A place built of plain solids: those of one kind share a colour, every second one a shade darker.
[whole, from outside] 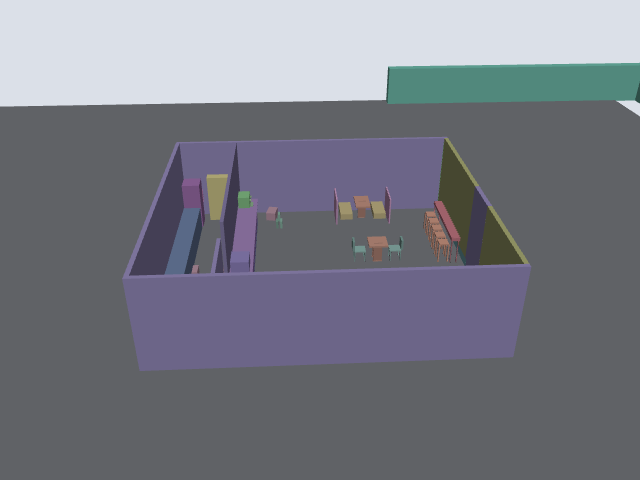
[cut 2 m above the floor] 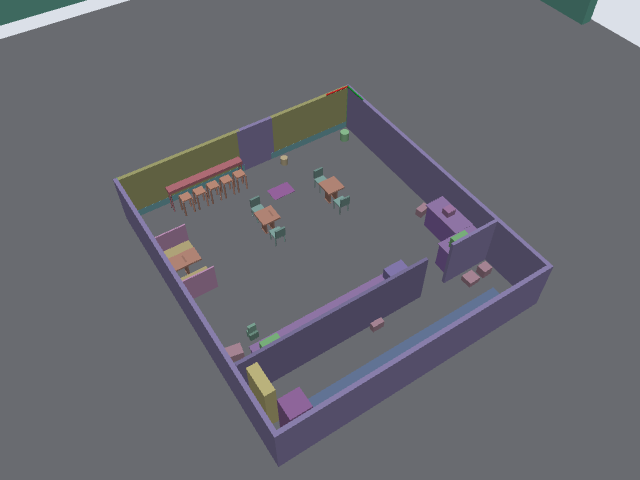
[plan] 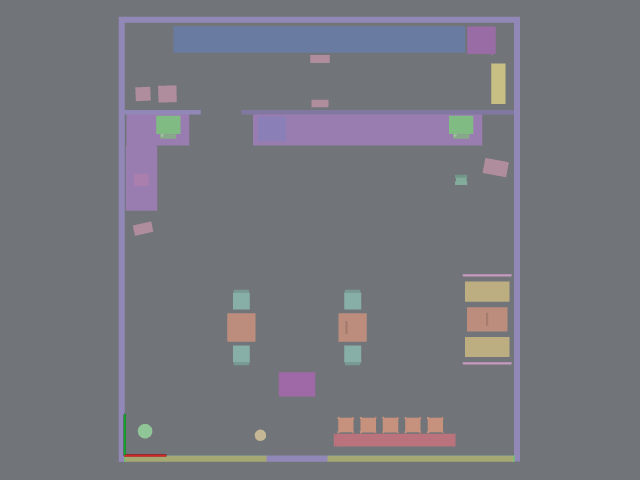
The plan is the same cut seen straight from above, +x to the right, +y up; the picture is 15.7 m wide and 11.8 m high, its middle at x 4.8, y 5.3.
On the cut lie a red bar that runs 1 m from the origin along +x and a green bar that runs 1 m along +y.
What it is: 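A small cafe of the 2010s to 2020s; 9.6 x 10.6 m, ceiling 3.2 m, a street door 0.95 x 2.1 m in the glazed front; tables 0.75 m, chairs 0.45 m, bar tops 1.06 m, a counter 1.0 m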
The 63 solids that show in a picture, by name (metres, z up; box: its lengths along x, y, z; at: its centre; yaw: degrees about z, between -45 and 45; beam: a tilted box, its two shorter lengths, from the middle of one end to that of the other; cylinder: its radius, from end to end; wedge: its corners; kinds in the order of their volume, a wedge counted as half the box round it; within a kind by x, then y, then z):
{
 "street_hedge_1": {"box": [0.6, 16.6, 2.25], "at": [-14.7, -8.3, 1.07]},
 "street_hedge_2": {"box": [39.57, 0.6, 2.25], "at": [4.79, -16.3, 1.07]},
 "street_hedge_3": {"box": [0.6, 16.6, 2.25], "at": [24.27, -8.3, 1.07]},
 "wall_1": {"box": [0.15, 10.94, 3.23], "at": [-0.07, 5.32, 1.56]},
 "wall_2": {"box": [1.87, 0.12, 3.23], "at": [0.94, 8.44, 1.56]},
 "wall_3": {"box": [1.5, 0.15, 3.23], "at": [4.24, -0.07, 1.56]},
 "wall_4": {"box": [9.87, 0.15, 3.23], "at": [4.79, 10.71, 1.56]},
 "wall_5": {"box": [6.7, 0.12, 3.23], "at": [6.22, 8.44, 1.56]},
 "wall_6": {"box": [0.15, 10.94, 3.23], "at": [9.64, 5.32, 1.56]},
 "counter_1": {"box": [0.7, 1.6, 1.05], "at": [0.41, 6.88, 0.47]},
 "counter_2": {"box": [1.51, 0.7, 1.05], "at": [0.81, 8.03, 0.47]},
 "counter_3": {"box": [5.6, 0.7, 1.05], "at": [5.97, 8.03, 0.47]},
 "back_worktop_1": {"box": [7.17, 0.65, 0.95], "at": [4.79, 10.23, 0.42]},
 "window_wall_1": {"box": [3.63, 0.15, 3.23], "at": [1.82, -0.07, 1.56]},
 "window_wall_2": {"box": [4.74, 0.15, 3.23], "at": [7.2, -0.07, 1.56]},
 "back_fridge_1": {"box": [0.7, 0.68, 1.9], "at": [8.77, 10.21, 0.9]},
 "shelf_1": {"box": [0.35, 1.0, 1.95], "at": [9.19, 9.14, 0.93]},
 "box_cardboard_1": {"box": [0.46, 0.26, 0.35], "at": [0.45, 5.58, 0.13], "yaw": 12.9},
 "box_cardboard_2": {"box": [0.37, 0.34, 0.4], "at": [0.45, 8.89, 0.15], "yaw": 2.5},
 "box_cardboard_3": {"box": [0.45, 0.42, 0.27], "at": [1.05, 8.89, 0.08], "yaw": 1.7},
 "box_cardboard_4": {"box": [0.42, 0.19, 0.35], "at": [4.8, 8.66, 0.13]},
 "box_cardboard_5": {"box": [0.48, 0.2, 0.35], "at": [4.8, 9.75, 0.12]},
 "box_cardboard_6": {"box": [0.59, 0.38, 0.38], "at": [9.12, 7.08, 0.14], "yaw": -10.4},
 "bench_upholstered_1": {"box": [1.1, 0.5, 0.25], "at": [8.91, 2.67, 0.33]},
 "bench_upholstered_2": {"box": [1.1, 0.5, 0.25], "at": [8.91, 4.03, 0.33]},
 "counter_top_1": {"box": [0.78, 1.6, 0.04], "at": [0.41, 6.82, 1.02]},
 "counter_top_2": {"box": [1.55, 0.78, 0.04], "at": [0.81, 8.01, 1.02]},
 "counter_top_3": {"box": [5.64, 0.78, 0.04], "at": [5.97, 8.01, 1.02]},
 "coffee_machine_1": {"box": [0.6, 0.45, 0.45], "at": [1.07, 8.13, 1.26]},
 "coffee_machine_2": {"box": [0.6, 0.45, 0.45], "at": [8.27, 8.13, 1.26]},
 "display_1": {"box": [0.7, 0.61, 0.42], "at": [3.62, 8.03, 1.25]},
 "booth_back_1": {"box": [1.2, 0.06, 1.15], "at": [8.91, 2.27, 0.53]},
 "booth_back_2": {"box": [1.2, 0.06, 1.15], "at": [8.91, 4.43, 0.53]},
 "meeting_table_1": {"box": [0.7, 0.7, 0.07], "at": [2.87, 3.15, 0.71]},
 "meeting_table_2": {"box": [0.06, 0.32, 0.8], "at": [3.02, 3.15, 0.35]},
 "meeting_table_3": {"box": [0.06, 0.32, 0.8], "at": [5.45, 3.15, 0.35]},
 "meeting_table_4": {"box": [0.7, 0.7, 0.07], "at": [5.6, 3.15, 0.71]},
 "meeting_table_5": {"box": [0.06, 0.32, 0.8], "at": [8.91, 3.35, 0.35]},
 "meeting_table_6": {"box": [1.0, 0.6, 0.07], "at": [8.91, 3.35, 0.71]},
 "stallriser_1": {"box": [3.63, 0.05, 0.35], "at": [1.82, -0.02, 0.12]},
 "stallriser_2": {"box": [4.74, 0.05, 0.35], "at": [7.2, -0.02, 0.12]},
 "console_table_1": {"box": [3.0, 0.32, 0.13], "at": [6.63, 0.38, 0.99]},
 "side_chair_1": {"box": [0.38, 0.08, 0.38], "at": [2.87, 2.26, 0.65]},
 "side_chair_2": {"box": [0.42, 0.42, 0.04], "at": [2.87, 2.5, 0.43]},
 "side_chair_3": {"box": [0.42, 0.42, 0.04], "at": [2.87, 3.8, 0.43]},
 "side_chair_4": {"box": [0.38, 0.08, 0.38], "at": [2.87, 4.04, 0.65]},
 "side_chair_5": {"box": [0.38, 0.08, 0.38], "at": [5.6, 2.26, 0.65]},
 "side_chair_6": {"box": [0.42, 0.42, 0.04], "at": [5.6, 2.5, 0.43]},
 "side_chair_7": {"box": [0.42, 0.42, 0.04], "at": [5.6, 3.8, 0.43]},
 "side_chair_8": {"box": [0.38, 0.08, 0.38], "at": [5.6, 4.04, 0.65]},
 "bar_stool_1": {"box": [0.38, 0.36, 0.06], "at": [5.43, 0.75, 0.73]},
 "bar_stool_2": {"box": [0.38, 0.36, 0.06], "at": [5.99, 0.75, 0.73]},
 "bar_stool_3": {"box": [0.38, 0.36, 0.06], "at": [6.54, 0.75, 0.73]},
 "bar_stool_4": {"box": [0.38, 0.36, 0.06], "at": [7.08, 0.75, 0.73]},
 "bar_stool_5": {"box": [0.38, 0.36, 0.06], "at": [7.63, 0.75, 0.73]},
 "plant_pot_1": {"cylinder": 0.18, "from": [0.5, 0.6, 0.0], "to": [0.5, 0.6, 0.38]},
 "door_mat_1": {"box": [0.9, 0.6, 0.07], "at": [4.24, 1.75, -0.02]},
 "till_1": {"box": [0.35, 0.3, 0.25], "at": [0.41, 6.78, 1.17]},
 "bin_waste_1": {"cylinder": 0.14, "from": [3.33, 0.5, 0.0], "to": [3.33, 0.5, 0.31]},
 "wet_floor_sign_1": {"box": [0.26, 0.1, 0.31], "at": [8.27, 6.78, 0.47]},
 "wet_floor_sign_2": {"box": [0.3, 0.09, 0.36], "at": [8.27, 6.86, 0.13]},
 "coffee_machine_drip_1": {"box": [0.4, 0.12, 0.03], "at": [1.07, 7.84, 1.05]},
 "coffee_machine_drip_2": {"box": [0.4, 0.12, 0.03], "at": [8.27, 7.84, 1.05]}
}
